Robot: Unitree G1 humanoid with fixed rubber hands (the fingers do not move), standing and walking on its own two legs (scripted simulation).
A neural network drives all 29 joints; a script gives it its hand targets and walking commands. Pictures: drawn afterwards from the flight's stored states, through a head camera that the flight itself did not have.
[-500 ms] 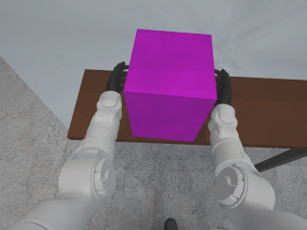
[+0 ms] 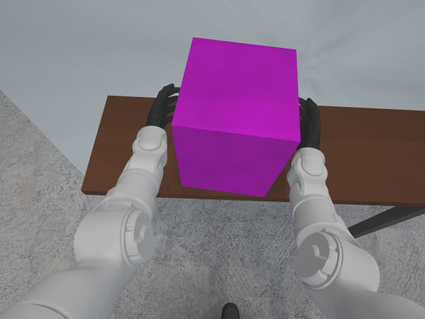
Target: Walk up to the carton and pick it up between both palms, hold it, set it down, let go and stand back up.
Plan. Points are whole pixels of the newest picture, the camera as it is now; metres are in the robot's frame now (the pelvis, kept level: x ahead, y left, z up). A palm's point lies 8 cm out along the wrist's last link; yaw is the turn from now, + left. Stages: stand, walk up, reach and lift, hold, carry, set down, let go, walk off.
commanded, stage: set down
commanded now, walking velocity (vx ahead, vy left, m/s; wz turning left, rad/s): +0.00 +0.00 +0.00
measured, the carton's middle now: (232, 125) +0.48 -0.05 +0.00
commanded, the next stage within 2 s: none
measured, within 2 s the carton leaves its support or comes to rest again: rests again in 0.50 s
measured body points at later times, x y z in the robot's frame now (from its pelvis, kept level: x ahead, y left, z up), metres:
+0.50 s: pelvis -0.01 +0.01 +0.00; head +0.07 +0.02 +0.45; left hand +0.47 +0.14 +0.07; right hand +0.41 -0.16 +0.06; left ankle -0.07 +0.09 -0.74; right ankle -0.02 -0.09 -0.74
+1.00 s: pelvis -0.09 +0.01 +0.00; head -0.07 +0.02 +0.45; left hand +0.34 +0.16 +0.06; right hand +0.27 -0.18 +0.03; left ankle -0.07 +0.09 -0.74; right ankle -0.02 -0.09 -0.74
